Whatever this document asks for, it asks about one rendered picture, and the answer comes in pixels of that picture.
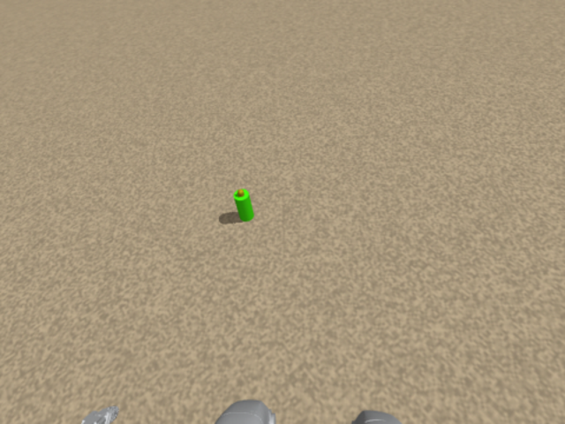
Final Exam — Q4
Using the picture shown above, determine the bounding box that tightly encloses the bottle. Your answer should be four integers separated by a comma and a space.
234, 189, 254, 222

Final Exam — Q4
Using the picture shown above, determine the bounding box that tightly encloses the left robot hand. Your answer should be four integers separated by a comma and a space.
81, 406, 119, 424

